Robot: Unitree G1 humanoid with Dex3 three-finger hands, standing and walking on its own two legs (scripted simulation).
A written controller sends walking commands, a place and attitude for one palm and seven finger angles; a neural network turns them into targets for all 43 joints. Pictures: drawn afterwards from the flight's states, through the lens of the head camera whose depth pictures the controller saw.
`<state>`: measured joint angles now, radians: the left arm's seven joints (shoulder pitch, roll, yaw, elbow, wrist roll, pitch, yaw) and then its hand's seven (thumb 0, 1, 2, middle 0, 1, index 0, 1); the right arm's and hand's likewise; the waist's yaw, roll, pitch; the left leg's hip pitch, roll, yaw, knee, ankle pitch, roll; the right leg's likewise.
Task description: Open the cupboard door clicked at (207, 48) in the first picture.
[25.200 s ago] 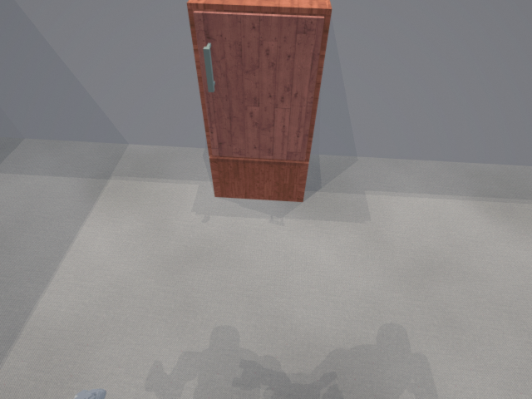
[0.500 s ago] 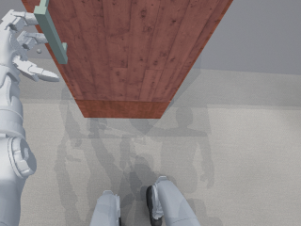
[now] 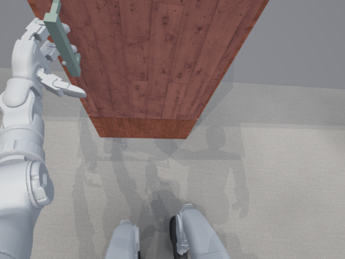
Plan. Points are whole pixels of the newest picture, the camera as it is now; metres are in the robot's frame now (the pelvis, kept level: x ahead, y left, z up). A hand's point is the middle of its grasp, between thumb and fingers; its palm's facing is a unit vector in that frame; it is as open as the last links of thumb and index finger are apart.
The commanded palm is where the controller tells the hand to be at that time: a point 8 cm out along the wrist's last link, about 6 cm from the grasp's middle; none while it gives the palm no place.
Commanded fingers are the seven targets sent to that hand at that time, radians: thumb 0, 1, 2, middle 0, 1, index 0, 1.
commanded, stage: slide the fingers in behind the handle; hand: left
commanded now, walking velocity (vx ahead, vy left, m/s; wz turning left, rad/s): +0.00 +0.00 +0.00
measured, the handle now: (67, 42) +0.57 +0.18 +0.06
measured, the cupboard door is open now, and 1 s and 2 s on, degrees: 0 0 6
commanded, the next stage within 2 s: close the thumb around the handle in 0.74 s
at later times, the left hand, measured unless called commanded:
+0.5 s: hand (78, 65) +0.52 +0.16 +0.05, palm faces -0.07 -1.00 -0.02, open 14.0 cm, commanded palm +0.50 +0.20 +0.05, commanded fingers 0.00 -0.50 0.30 -0.30 -1.20 -0.30 -1.20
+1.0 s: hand (78, 64) +0.52 +0.16 +0.05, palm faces -0.07 -1.00 -0.02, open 13.4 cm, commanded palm +0.50 +0.19 +0.05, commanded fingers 0.00 0.00 0.52 -0.34 -1.25 -0.34 -1.25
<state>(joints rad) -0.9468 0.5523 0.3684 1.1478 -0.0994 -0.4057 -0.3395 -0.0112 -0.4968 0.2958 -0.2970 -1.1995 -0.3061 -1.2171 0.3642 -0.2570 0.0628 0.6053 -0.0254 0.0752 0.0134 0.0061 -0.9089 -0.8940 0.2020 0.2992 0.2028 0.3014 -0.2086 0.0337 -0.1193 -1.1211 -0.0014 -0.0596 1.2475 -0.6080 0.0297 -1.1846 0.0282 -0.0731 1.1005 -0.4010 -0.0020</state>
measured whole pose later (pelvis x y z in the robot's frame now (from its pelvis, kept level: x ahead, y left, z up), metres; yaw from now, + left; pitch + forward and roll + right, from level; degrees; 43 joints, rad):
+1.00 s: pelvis +0.00 -0.01 +0.00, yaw +1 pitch +27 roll -4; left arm -0.96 0.49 0.33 1.18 -0.09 -0.44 -0.25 -0.01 -0.39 0.34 -0.30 -1.21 -0.29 -1.22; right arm 0.37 -0.26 0.05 0.62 -0.03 0.07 0.02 0.01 -0.91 -0.89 0.20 0.30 0.20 0.30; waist -0.20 0.04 -0.12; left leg -1.11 -0.01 -0.05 1.24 -0.60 0.02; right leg -1.19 0.02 -0.06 1.11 -0.40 -0.01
